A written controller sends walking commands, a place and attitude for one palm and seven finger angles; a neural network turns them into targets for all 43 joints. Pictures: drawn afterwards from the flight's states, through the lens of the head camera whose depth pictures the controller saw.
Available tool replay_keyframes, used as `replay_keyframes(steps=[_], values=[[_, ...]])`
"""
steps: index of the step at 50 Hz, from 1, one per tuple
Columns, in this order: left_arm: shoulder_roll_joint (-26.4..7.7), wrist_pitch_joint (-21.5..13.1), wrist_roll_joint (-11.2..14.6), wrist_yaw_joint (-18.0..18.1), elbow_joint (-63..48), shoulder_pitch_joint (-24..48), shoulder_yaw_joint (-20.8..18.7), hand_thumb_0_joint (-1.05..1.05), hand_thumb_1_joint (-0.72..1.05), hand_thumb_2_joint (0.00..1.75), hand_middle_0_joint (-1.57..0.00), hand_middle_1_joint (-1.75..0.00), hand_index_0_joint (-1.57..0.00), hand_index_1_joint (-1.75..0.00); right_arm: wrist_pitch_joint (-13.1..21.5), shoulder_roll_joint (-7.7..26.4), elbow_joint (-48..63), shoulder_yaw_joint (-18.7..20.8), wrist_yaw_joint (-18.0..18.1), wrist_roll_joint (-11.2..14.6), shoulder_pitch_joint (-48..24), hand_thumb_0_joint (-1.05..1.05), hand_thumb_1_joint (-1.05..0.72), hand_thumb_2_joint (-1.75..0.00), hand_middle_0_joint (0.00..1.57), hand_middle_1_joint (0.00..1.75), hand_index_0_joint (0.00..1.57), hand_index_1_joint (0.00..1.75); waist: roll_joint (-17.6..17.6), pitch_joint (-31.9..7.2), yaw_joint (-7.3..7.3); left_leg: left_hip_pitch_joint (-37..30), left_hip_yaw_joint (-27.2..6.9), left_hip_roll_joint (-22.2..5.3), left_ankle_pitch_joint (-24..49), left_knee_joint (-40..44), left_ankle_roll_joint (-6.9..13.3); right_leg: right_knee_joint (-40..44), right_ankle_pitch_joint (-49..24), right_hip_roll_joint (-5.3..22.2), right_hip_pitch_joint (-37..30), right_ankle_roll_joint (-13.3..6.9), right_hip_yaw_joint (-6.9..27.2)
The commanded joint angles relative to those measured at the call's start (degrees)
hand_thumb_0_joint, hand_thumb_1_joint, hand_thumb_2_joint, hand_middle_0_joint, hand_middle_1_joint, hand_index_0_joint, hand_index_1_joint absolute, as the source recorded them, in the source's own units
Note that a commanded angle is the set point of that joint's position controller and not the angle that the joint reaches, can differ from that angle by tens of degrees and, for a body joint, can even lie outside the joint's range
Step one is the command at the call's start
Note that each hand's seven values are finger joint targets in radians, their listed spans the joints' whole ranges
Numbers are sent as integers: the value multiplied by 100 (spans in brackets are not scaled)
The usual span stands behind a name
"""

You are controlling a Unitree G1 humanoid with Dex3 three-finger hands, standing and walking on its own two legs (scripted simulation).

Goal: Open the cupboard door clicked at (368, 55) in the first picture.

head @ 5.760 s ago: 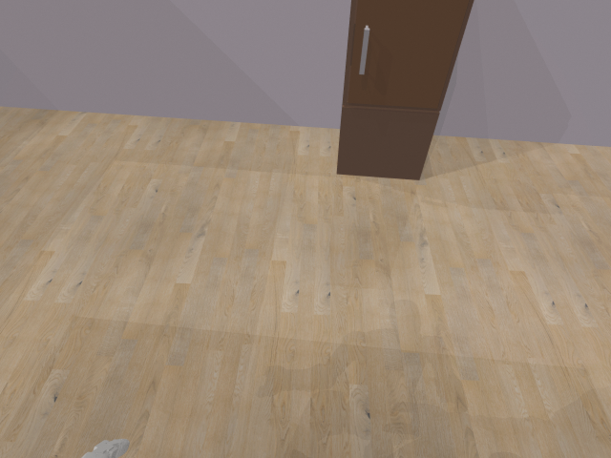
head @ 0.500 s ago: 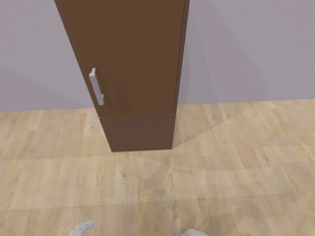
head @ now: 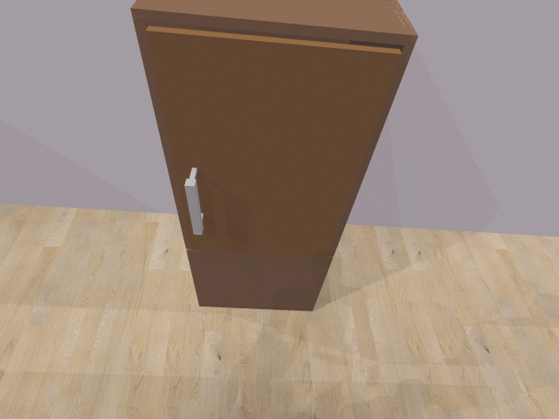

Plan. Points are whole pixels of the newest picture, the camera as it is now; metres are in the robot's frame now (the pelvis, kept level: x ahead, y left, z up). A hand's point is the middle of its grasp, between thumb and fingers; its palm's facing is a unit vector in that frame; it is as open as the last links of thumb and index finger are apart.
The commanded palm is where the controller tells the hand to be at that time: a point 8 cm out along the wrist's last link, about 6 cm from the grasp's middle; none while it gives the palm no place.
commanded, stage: come to a stop and stand still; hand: left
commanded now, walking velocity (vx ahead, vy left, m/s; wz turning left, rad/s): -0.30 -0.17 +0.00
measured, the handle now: (196, 202) +0.55 +0.22 -0.11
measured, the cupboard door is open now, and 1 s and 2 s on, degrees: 0 0 0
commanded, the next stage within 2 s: look again from close up in 1.22 s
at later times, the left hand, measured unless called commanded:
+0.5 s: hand out of the picture +0.08 +0.11 -0.15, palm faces +0.01 -0.95 -0.31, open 7.4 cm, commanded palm none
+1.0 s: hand out of the picture -0.07 +0.13 -0.17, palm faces +0.10 -0.97 -0.24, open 7.4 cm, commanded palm none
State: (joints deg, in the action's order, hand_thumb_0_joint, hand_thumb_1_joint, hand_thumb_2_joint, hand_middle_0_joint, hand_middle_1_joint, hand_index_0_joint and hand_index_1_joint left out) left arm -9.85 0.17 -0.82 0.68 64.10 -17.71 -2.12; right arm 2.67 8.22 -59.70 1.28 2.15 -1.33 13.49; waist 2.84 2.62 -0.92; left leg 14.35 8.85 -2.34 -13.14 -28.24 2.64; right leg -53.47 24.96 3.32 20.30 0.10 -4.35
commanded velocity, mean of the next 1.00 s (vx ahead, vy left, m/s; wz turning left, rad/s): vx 0.00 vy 0.06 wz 0.00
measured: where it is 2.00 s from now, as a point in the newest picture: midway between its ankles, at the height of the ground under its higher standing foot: outside the picture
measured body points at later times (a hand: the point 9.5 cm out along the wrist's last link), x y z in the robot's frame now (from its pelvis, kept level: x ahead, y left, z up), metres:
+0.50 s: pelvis +0.01 -0.09 +0.00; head +0.03 -0.14 +0.45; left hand +0.08 +0.16 -0.13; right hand +0.04 -0.32 -0.18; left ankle -0.03 +0.07 -0.67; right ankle +0.02 -0.16 -0.74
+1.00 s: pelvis -0.04 -0.06 +0.01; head -0.04 -0.07 +0.46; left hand -0.08 +0.18 -0.15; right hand +0.00 -0.31 -0.15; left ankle -0.09 +0.06 -0.73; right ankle +0.02 -0.16 -0.74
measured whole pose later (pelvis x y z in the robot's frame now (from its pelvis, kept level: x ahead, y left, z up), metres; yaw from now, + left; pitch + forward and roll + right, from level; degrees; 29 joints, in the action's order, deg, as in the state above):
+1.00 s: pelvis -0.04 -0.06 +0.01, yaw +0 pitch +0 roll +1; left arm -10.7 2.1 -1.3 1.2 62.9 -19.3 -2.7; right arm -1.2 11.9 -59.5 2.2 0.3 -0.8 14.5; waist -0.1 -1.0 -3.0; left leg 7.9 2.8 -1.2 -19.5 -25.2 -0.5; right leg -21.6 6.5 1.3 16.4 -1.9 -5.7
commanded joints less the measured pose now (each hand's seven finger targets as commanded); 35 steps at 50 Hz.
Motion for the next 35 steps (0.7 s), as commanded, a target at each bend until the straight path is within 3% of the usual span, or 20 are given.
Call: replay_keyframes(steps=[1, 3, 6, 10, 13, 15, 16, 17, 18, 19, 20, 21, 22, 25, 28, 35], values=[[-123, 11, 43, 103, -142, -403, 25, 0, 90, 90, -20, -30, -20, -30, 4, 760, 32, 74, 93, 61, 258, 0, -90, -90, 20, 30, 20, 30, -798, -532, -14, -1074, -902, -1500, 5029, 909, 489, 505, -428, 170, 24, 205, 273], [-255, 114, 20, 120, -234, -239, -17, 0, 90, 90, -20, -30, -20, -30, -84, 890, -11, 143, 118, 81, 303, 0, -90, -90, 20, 30, 20, 30, -695, -474, 58, -1115, -944, -1632, 5075, 882, 561, 571, -376, 121, 61, 215, 244], [-356, 248, -29, 125, -455, 23, -116, 0, 90, 90, -20, -30, -20, -30, -222, 985, -40, 269, 142, 58, 382, 0, -90, -90, 20, 30, 20, 30, -1019, -307, 147, -1111, -1005, -1736, 4837, 831, 677, 183, -187, 40, 377, 205, 271], [-344, 307, -20, 121, -670, 281, -175, 0, 90, 90, -20, -30, -20, -30, -320, 1020, 42, 365, 125, -7, 150, 0, -90, -90, 20, 30, 20, 30, -1287, -211, 143, -919, -915, -1719, 4165, 715, 689, 216, -20, -1, 400, 154, 339], [-314, 235, -14, 113, -784, 386, -163, 0, 90, 90, -20, -30, -20, -30, -347, 1051, 85, 410, 73, -35, 63, 0, -90, -90, 20, 30, 20, 30, -1490, -248, 173, -872, -987, -1641, 3794, 580, 587, 1118, -118, -23, 46, 85, 186], [-351, 149, -11, 118, -728, 129, -178, 0, 90, 90, -20, -30, -20, -30, -369, 1063, 99, 436, 16, -6, -33, 0, -90, -90, 20, 30, 20, 30, -1377, -427, 12, -730, -823, -1423, 3038, 271, 350, 2142, -1051, -43, -559, 84, 55], [-455, 80, -30, 121, -678, -17, -182, 0, 90, 90, -20, -30, -20, -30, -382, 1004, 117, 436, -21, 29, 16, 0, -90, -90, 20, 30, 20, 30, -1001, -550, -39, -568, -665, -1112, 2272, -76, 102, 2919, -1876, 6, -998, 116, 52], [-830, -11, -82, 163, -679, -17, -209, 0, 90, 90, -20, -30, -20, -30, -375, 688, 129, 397, -69, 80, 220, 0, -90, -90, 20, 30, 20, 30, -53, -694, 2, -47, -365, -629, 840, -717, -238, 3246, -3341, 710, -1500, -45, 811], [-1236, -62, -100, 190, -706, 5, -264, 0, 90, 90, -20, -30, -20, -30, -397, 343, 295, 312, -90, 106, 168, 0, -90, -90, 20, 30, 20, 30, 1163, -650, -5, 748, -207, 16, -1734, -1390, -466, 3214, -5116, 1784, -1653, -564, 1854], [-1273, -47, -62, 172, -734, -99, -229, 0, 90, 90, -20, -30, -20, -30, -489, 494, 335, 337, -68, 111, 36, 0, -90, -90, 20, 30, 20, 30, 842, -741, -165, 548, -711, 29, -2291, -2100, -422, 3291, -5324, 2119, -1258, -1024, 1795], [-1169, -50, -56, 191, -742, 113, -245, 0, 90, 90, -20, -30, -20, -30, -588, 472, 277, 348, -64, 90, -15, 0, -90, -90, 20, 30, 20, 30, 784, -572, -69, 572, -973, -7, -2112, -2658, -425, 3457, -4574, 1949, -866, -1085, 1716], [-1113, -31, -55, 208, -803, 388, -248, 0, 90, 90, -20, -30, -20, -30, -632, 502, 221, 344, -71, 70, 1, 0, -90, -90, 20, 30, 20, 30, 858, -386, 7, 771, -1082, 13, -1888, -3051, -428, 3516, -3978, 1799, -749, -1079, 1767], [-1022, -9, -47, 231, -871, 617, -239, 0, 90, 90, -20, -30, -20, -30, -634, 573, 161, 356, -87, 60, 103, 0, -90, -90, 20, 30, 20, 30, 716, -289, 80, 919, -1093, -11, -1584, -3295, -450, 3493, -3728, 1682, -823, -1041, 1594], [-986, -50, -29, 206, -929, 515, -244, 0, 90, 90, -20, -30, -20, -30, -623, 697, 131, 366, -167, 30, 89, 0, -90, -90, 20, 30, 20, 30, 525, -178, -6, 1303, -1117, 41, -935, -3545, -555, 3520, -3389, 1460, -1099, -809, 1288], [-997, -71, -23, 217, -889, 225, -265, 0, 90, 90, -20, -30, -20, -30, -634, 770, 208, 369, -202, 12, -31, 0, -90, -90, 20, 30, 20, 30, 496, -261, -160, 1425, -1160, 37, -702, -3414, -634, 3668, -2861, 1513, -1400, -772, 1417], [-1056, -77, -67, 187, -846, -27, -295, 0, 90, 90, -20, -30, -20, -30, -639, 842, 323, 332, -250, -13, -124, 0, -90, -90, 20, 30, 20, 30, 498, -277, -243, 1372, -1134, -12, -670, -2793, -642, 4074, -1231, 1538, -1488, -738, 1740]])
